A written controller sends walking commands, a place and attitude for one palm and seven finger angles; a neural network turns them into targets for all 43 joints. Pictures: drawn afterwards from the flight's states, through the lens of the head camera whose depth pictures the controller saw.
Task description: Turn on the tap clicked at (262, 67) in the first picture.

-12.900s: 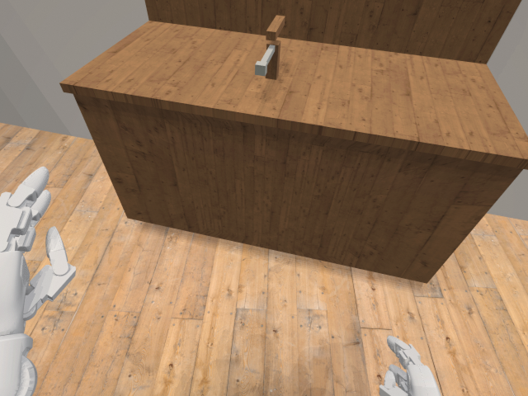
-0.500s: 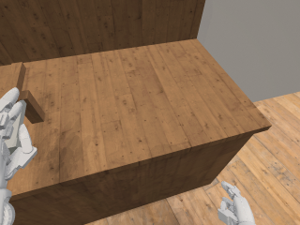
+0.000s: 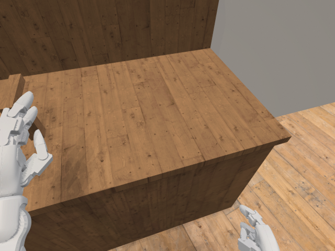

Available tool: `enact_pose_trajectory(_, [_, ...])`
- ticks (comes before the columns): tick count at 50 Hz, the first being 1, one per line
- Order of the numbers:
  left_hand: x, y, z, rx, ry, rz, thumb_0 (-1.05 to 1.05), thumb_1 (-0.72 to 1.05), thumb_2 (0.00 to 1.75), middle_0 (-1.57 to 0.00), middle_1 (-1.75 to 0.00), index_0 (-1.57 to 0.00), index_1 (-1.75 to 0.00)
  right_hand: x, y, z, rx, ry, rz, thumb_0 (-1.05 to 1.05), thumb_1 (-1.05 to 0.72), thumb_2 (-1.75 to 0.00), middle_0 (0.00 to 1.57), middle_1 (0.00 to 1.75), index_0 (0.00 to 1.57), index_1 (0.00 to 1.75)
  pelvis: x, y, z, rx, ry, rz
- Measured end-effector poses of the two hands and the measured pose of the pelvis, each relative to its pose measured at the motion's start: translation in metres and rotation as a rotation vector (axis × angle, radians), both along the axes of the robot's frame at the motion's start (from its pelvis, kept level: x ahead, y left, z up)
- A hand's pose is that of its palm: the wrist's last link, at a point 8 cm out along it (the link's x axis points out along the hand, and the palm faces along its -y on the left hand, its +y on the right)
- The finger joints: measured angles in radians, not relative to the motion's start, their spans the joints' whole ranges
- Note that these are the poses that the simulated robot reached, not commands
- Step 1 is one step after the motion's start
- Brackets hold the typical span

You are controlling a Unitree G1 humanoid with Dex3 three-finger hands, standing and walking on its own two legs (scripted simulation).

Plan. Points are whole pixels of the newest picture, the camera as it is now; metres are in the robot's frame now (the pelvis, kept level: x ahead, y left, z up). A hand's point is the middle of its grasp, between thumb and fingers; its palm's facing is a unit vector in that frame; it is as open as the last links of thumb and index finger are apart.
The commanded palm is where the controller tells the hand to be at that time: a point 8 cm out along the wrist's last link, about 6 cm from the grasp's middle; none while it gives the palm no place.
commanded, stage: shuffle to correct the standing spot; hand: left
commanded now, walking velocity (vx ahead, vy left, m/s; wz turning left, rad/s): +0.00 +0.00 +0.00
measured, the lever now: (10, 162) +0.26 +0.37 +0.09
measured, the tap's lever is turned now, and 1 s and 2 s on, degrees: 0 0 0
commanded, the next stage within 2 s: come to a stop and stand still in 0.80 s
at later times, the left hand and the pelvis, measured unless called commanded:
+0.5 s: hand (23, 188) +0.18 +0.27 +0.14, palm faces +0.33 -0.85 -0.41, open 7.4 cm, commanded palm +0.12 +0.30 +0.18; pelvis -0.04 +0.02 -0.01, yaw +1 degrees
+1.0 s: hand out of the picture +0.08 +0.27 +0.18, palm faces +0.22 -0.83 -0.52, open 7.4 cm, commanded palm +0.03 +0.31 +0.18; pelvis -0.14 +0.04 -0.01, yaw -2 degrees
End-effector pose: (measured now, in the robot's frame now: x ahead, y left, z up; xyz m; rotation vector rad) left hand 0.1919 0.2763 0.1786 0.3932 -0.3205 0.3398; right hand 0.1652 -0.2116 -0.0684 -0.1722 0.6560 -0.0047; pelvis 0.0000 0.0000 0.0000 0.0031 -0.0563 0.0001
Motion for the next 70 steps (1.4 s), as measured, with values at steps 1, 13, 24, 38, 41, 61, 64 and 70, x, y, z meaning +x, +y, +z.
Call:
enact_pose_trajectory(1, [-0.002, -0.009, -0.007, -0.003, 0.031, -0.038, 0.01, 0.90, 0.90, -0.20, -0.30, -0.20, -0.30, -0.005, -0.002, -0.001, -0.004, 0.008, -0.013, 0.01, -0.91, -0.90, 0.20, 0.30, 0.20, 0.30, -0.001, 0.000, 0.000, 0.001, -0.001, -0.003])
enact_pose_trajectory(13, [-0.028, 0.016, 0.013, 0.102, -0.048, 0.028, 0.01, 0.89, 0.90, -0.22, -0.31, -0.21, -0.30, -0.035, -0.026, 0.003, -0.115, 0.062, -0.026, 0.01, -0.91, -0.90, 0.20, 0.30, 0.20, 0.30, -0.013, -0.005, 0.000, -0.010, 0.006, 0.011])
enact_pose_trajectory(24, [-0.046, 0.028, -0.018, 0.078, 0.042, -0.035, 0.01, 0.89, 0.90, -0.21, -0.30, -0.21, -0.30, -0.027, 0.003, 0.010, -0.125, 0.008, -0.012, 0.01, -0.91, -0.90, 0.20, 0.30, 0.20, 0.30, -0.034, 0.018, -0.005, -0.011, 0.036, 0.017])
enact_pose_trajectory(38, [-0.074, 0.051, 0.018, 0.133, -0.095, -0.039, 0.01, 0.89, 0.90, -0.21, -0.30, -0.21, -0.30, -0.056, 0.057, -0.002, -0.052, 0.048, 0.062, 0.01, -0.91, -0.90, 0.20, 0.30, 0.20, 0.30, -0.076, 0.042, 0.000, -0.053, 0.081, -0.006])
enact_pose_trajectory(41, [-0.079, 0.043, 0.013, 0.140, -0.046, -0.091, 0.01, 0.89, 0.90, -0.21, -0.30, -0.21, -0.30, -0.068, 0.058, -0.003, -0.037, 0.033, 0.052, 0.01, -0.91, -0.90, 0.20, 0.30, 0.20, 0.30, -0.095, 0.042, -0.001, -0.053, 0.098, -0.017])
enact_pose_trajectory(61, [-0.178, 0.068, -0.019, 0.090, 0.050, -0.010, 0.01, 0.89, 0.90, -0.21, -0.30, -0.21, -0.30, -0.206, 0.036, -0.010, -0.076, 0.034, -0.131, 0.01, -0.91, -0.90, 0.20, 0.30, 0.20, 0.30, -0.189, 0.061, -0.016, 0.011, 0.001, -0.030])
enact_pose_trajectory(64, [-0.195, 0.051, 0.000, 0.149, -0.011, -0.085, 0.01, 0.89, 0.90, -0.21, -0.30, -0.21, -0.30, -0.228, 0.039, -0.019, -0.037, 0.042, -0.121, 0.01, -0.91, -0.90, 0.20, 0.30, 0.20, 0.30, -0.202, 0.061, -0.020, 0.000, -0.008, -0.029])
enact_pose_trajectory(70, [-0.237, 0.059, 0.015, 0.243, -0.068, -0.113, 0.01, 0.89, 0.90, -0.22, -0.31, -0.21, -0.30, -0.267, 0.038, -0.035, -0.017, 0.117, -0.153, 0.01, -0.91, -0.90, 0.20, 0.30, 0.20, 0.30, -0.221, 0.059, -0.027, -0.033, -0.014, -0.005])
